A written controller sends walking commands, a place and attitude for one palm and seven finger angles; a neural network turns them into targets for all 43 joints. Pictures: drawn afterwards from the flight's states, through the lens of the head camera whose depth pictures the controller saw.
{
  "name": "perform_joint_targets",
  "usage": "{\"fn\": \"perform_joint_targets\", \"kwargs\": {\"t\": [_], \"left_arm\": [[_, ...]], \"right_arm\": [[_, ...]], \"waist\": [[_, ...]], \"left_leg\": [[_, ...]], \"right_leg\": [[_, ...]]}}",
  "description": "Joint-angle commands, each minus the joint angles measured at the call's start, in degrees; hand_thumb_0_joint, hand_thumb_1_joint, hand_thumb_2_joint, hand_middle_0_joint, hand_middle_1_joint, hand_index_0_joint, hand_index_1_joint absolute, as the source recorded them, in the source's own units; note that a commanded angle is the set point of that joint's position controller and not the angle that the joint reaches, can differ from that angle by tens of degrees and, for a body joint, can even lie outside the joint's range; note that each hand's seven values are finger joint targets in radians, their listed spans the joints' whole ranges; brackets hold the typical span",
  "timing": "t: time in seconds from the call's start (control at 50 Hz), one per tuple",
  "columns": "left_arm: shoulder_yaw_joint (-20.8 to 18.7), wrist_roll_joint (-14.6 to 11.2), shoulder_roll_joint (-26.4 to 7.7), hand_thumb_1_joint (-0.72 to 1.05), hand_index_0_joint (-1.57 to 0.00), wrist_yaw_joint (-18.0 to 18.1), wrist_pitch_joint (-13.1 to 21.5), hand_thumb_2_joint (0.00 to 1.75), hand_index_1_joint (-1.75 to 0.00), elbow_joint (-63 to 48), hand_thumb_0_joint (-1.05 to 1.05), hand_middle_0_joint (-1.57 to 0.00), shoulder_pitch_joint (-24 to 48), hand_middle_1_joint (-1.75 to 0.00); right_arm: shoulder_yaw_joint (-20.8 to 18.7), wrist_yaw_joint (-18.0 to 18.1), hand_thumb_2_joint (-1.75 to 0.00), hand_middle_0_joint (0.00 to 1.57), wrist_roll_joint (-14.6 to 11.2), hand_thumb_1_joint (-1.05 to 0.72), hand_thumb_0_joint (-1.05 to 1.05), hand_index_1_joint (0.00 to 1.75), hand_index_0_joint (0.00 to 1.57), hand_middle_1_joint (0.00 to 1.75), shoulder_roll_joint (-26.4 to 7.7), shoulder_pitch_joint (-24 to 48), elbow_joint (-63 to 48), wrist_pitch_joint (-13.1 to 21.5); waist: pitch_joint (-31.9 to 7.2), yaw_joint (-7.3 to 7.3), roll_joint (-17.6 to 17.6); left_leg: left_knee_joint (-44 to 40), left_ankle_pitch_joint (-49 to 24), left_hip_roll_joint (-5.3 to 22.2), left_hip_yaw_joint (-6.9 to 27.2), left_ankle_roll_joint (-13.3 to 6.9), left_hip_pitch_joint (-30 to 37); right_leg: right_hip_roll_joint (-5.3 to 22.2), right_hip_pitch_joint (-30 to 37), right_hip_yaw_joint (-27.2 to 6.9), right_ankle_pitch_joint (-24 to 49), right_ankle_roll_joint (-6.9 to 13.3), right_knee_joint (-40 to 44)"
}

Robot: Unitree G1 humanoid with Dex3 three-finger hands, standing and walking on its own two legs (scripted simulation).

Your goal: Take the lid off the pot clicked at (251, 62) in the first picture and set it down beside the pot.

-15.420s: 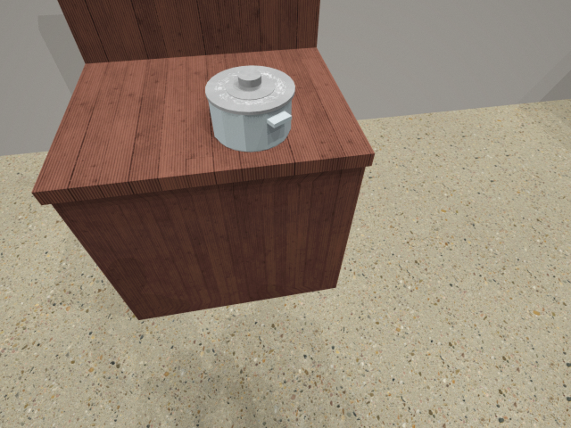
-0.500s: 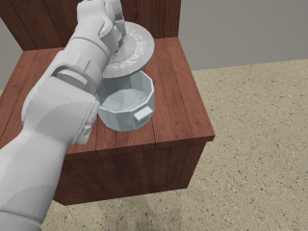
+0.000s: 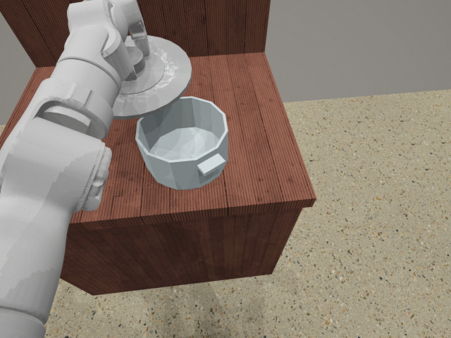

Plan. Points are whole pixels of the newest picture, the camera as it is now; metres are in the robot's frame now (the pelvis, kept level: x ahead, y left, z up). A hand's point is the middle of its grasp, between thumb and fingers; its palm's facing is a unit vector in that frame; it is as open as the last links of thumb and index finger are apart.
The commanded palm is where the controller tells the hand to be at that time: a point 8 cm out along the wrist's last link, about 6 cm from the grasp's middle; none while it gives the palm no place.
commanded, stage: move the lid sideways beside the pot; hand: left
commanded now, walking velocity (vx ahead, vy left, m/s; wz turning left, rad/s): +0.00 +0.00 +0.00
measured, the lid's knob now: (128, 60) +0.54 +0.12 +0.21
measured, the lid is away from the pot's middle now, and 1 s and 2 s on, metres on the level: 0.07 0.20 0.24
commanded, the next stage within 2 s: lower the lid onto the table in 1.46 s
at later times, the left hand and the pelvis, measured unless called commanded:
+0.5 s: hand (77, 58) +0.51 +0.19 +0.23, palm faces -0.29 -0.09 -0.95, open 8.4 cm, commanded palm +0.52 +0.18 +0.30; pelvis +0.00 +0.02 +0.00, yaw +0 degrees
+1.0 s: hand (38, 64) +0.51 +0.25 +0.23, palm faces -0.30 -0.10 -0.95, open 8.4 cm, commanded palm +0.53 +0.24 +0.30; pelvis +0.00 +0.03 +0.00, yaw +0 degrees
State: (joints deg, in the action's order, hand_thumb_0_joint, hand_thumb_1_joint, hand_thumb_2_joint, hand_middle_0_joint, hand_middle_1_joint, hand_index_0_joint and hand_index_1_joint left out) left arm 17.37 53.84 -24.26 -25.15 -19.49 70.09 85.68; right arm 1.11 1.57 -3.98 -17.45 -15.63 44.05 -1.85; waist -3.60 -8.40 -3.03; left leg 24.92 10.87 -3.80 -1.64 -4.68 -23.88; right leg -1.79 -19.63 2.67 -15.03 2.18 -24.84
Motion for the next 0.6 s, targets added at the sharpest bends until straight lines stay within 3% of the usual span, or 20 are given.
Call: {"fn": "perform_joint_targets", "kwargs": {"t": [0.0, 0.04, 0.06, 0.1, 0.16, 0.24, 0.26, 0.3, 0.36, 0.4, 0.44, 0.48, 0.52, 0.54, 0.56, 0.58], "left_arm": [[-1.8, 2.2, -14.0, 0.53, -0.81, 2.5, 1.5, 1.02, -1.07, -15.7, 0.0, -0.83, 39.1, -1.07], [-1.6, 2.2, -13.4, 0.53, -0.81, 2.2, 1.6, 1.02, -1.07, -16.1, 0.0, -0.83, 38.2, -1.07], [-1.2, 1.6, -12.2, 0.53, -0.81, 1.7, 1.8, 1.02, -1.07, -14.7, 0.0, -0.83, 36.1, -1.07], [-4.2, 2.0, -17.0, 0.53, -0.81, 1.5, 1.4, 1.02, -1.07, -14.2, 0.0, -0.83, 35.9, -1.07], [-1.9, 1.8, -14.6, 0.53, -0.81, 1.1, 2.3, 1.02, -1.07, -15.4, 0.0, -0.83, 35.6, -1.07], [-3.9, 2.6, -18.3, 0.53, -0.81, 1.0, 2.2, 1.02, -1.07, -13.0, 0.0, -0.83, 34.8, -1.07], [-2.9, 2.0, -17.1, 0.53, -0.81, 0.8, 2.9, 1.02, -1.07, -14.3, 0.0, -0.83, 34.5, -1.07], [-4.2, 2.9, -19.4, 0.53, -0.81, 1.0, 3.7, 1.02, -1.07, -17.5, 0.0, -0.83, 37.5, -1.07], [-1.8, 2.2, -16.2, 0.53, -0.81, 0.5, 4.6, 1.02, -1.07, -18.1, 0.0, -0.83, 37.1, -1.07], [-4.9, 2.6, -19.9, 0.53, -0.81, 0.5, 4.3, 1.02, -1.07, -15.0, 0.0, -0.83, 34.8, -1.07], [-3.3, 2.1, -18.0, 0.53, -0.81, 0.1, 4.2, 1.02, -1.07, -15.1, 0.0, -0.83, 35.0, -1.07], [-4.4, 2.4, -20.2, 0.53, -0.81, 0.1, 4.9, 1.02, -1.07, -16.6, 0.0, -0.83, 35.7, -1.07], [-1.3, 2.6, -16.3, 0.53, -0.81, -0.3, 4.7, 1.02, -1.07, -14.6, 0.0, -0.83, 35.2, -1.07], [-2.4, 2.4, -17.7, 0.53, -0.81, -0.3, 4.6, 1.02, -1.07, -12.8, 0.0, -0.83, 34.0, -1.07], [-2.4, 1.9, -17.5, 0.53, -0.81, -0.5, 5.3, 1.02, -1.07, -14.4, 0.0, -0.83, 34.4, -1.07], [-4.0, 2.3, -20.0, 0.53, -0.81, -0.3, 5.5, 1.02, -1.07, -15.4, 0.0, -0.83, 35.4, -1.07]], "right_arm": [[-3.2, 0.4, -0.9, 0.2, 0.1, -0.9, 0.0, 0.3, 0.2, 0.3, -8.3, -2.4, -5.1, 1.4], [-3.5, 0.1, -0.9, 0.2, 0.2, -0.9, 0.0, 0.3, 0.2, 0.3, -8.1, -2.9, -5.0, 1.5], [-3.7, 0.2, -0.9, 0.2, 0.1, -0.9, 0.0, 0.3, 0.2, 0.3, -8.2, -3.8, -4.8, 1.3], [-3.5, 0.1, -0.9, 0.2, 0.1, -0.9, 0.0, 0.3, 0.2, 0.3, -8.9, -2.9, -5.0, 0.5], [-3.7, 0.1, -0.9, 0.2, 0.1, -0.9, 0.0, 0.3, 0.2, 0.3, -8.5, -3.4, -5.1, 0.4], [-3.4, 0.2, -0.9, 0.2, -0.1, -0.9, 0.0, 0.3, 0.2, 0.3, -9.0, -3.0, -4.9, -0.5], [-3.5, 0.4, -0.9, 0.2, 0.1, -0.9, 0.0, 0.3, 0.2, 0.3, -9.1, -3.4, -5.1, -0.5], [-3.6, 0.3, -0.9, 0.2, 0.2, -0.9, 0.0, 0.3, 0.2, 0.3, -8.8, -2.9, -5.6, -0.3], [-4.0, 0.3, -0.9, 0.2, 0.1, -0.9, 0.0, 0.3, 0.2, 0.3, -8.6, -3.9, -5.4, 0.0], [-3.9, 0.2, -0.9, 0.2, 0.1, -0.9, 0.0, 0.3, 0.2, 0.3, -9.0, -3.9, -5.0, -0.4], [-3.9, 0.1, -0.9, 0.2, 0.0, -0.9, 0.0, 0.3, 0.2, 0.3, -9.0, -3.8, -5.0, -0.5], [-3.9, 0.0, -0.9, 0.2, 0.0, -0.9, 0.0, 0.3, 0.2, 0.3, -9.3, -3.5, -5.0, -0.8], [-3.9, 0.0, -0.9, 0.2, -0.2, -0.9, 0.0, 0.3, 0.2, 0.3, -9.0, -3.7, -4.9, -0.9], [-3.8, 0.0, -0.9, 0.2, -0.4, -0.9, 0.0, 0.3, 0.2, 0.3, -9.3, -4.1, -4.3, -1.1], [-3.9, 0.2, -0.9, 0.2, -0.1, -0.9, 0.0, 0.3, 0.2, 0.3, -9.6, -4.4, -4.4, -1.0], [-3.9, 0.2, -0.9, 0.2, 0.0, -0.9, 0.0, 0.3, 0.2, 0.3, -9.7, -4.0, -4.6, -1.1]], "waist": [[-29.0, -0.95, 2.2], [-28.9, -0.76, 1.6], [-28.4, -0.95, 3.3], [-27.4, -0.49, 5.3], [-28.1, -0.57, 3.0], [-25.7, -0.59, 3.5], [-26.5, -0.59, 1.9], [-29.2, -0.3, 0.8], [-28.9, -0.65, -0.3], [-27.3, -0.31, 1.6], [-26.7, -0.52, 1.9], [-27.3, -0.32, 1.5], [-25.9, -0.83, 0.5], [-23.9, -0.75, 1.6], [-25.0, -0.68, 1.4], [-26.5, -0.58, 0.9]], "left_leg": [[3.1, -23.6, 1.0, 5.9, -0.7, 24.4], [3.4, -25.6, 1.0, 6.2, -0.5, 25.8], [3.6, -26.9, 1.4, 5.9, -0.7, 25.5], [3.0, -23.9, 0.9, 5.5, -0.9, 23.2], [3.4, -25.6, 1.3, 5.4, -0.7, 24.4], [2.7, -21.6, 1.3, 5.8, -0.5, 23.0], [2.9, -22.9, 1.4, 5.5, -0.5, 23.6], [3.3, -24.7, 1.4, 6.4, -0.3, 25.9], [3.7, -27.8, 2.0, 7.1, 0.3, 28.4], [3.4, -25.3, 1.8, 7.1, 0.1, 26.9], [3.2, -24.2, 1.7, 6.9, 0.1, 26.4], [3.4, -25.2, 1.9, 7.2, 0.3, 26.7], [3.4, -24.5, 1.9, 7.4, 0.5, 27.1], [3.0, -22.6, 2.2, 7.7, 0.6, 25.9], [3.1, -23.4, 2.3, 7.3, 0.5, 26.1], [3.4, -23.4, 2.1, 7.5, 0.4, 26.8]], "right_leg": [[0.1, 1.5, -2.7, 25.7, -0.4, 1.6], [-0.2, 0.2, -2.4, 25.0, -0.4, 1.7], [0.0, 0.3, -2.3, 26.2, -0.4, 2.0], [-0.1, 2.2, -2.6, 26.4, -0.5, 2.1], [0.2, 1.4, -2.4, 26.4, -0.3, 2.2], [-0.3, 0.1, -1.9, 22.2, -0.2, 2.5], [0.1, 0.0, -1.9, 23.0, -0.1, 2.7], [-0.4, 0.2, -2.0, 22.6, -0.1, 2.1], [-0.6, -2.9, -1.4, 20.9, 0.1, 2.4], [-0.8, -2.5, -1.4, 19.5, 0.0, 2.5], [-0.8, -3.0, -1.1, 19.3, -0.1, 2.7], [-0.7, -2.9, -1.2, 19.7, 0.0, 2.4], [-1.0, -5.1, -0.8, 17.3, 0.0, 2.7], [-1.0, -5.6, -0.4, 15.6, 0.0, 2.9], [-0.7, -5.1, -0.5, 16.6, 0.2, 2.9], [-0.8, -4.5, -0.7, 16.9, 0.1, 2.7]]}}
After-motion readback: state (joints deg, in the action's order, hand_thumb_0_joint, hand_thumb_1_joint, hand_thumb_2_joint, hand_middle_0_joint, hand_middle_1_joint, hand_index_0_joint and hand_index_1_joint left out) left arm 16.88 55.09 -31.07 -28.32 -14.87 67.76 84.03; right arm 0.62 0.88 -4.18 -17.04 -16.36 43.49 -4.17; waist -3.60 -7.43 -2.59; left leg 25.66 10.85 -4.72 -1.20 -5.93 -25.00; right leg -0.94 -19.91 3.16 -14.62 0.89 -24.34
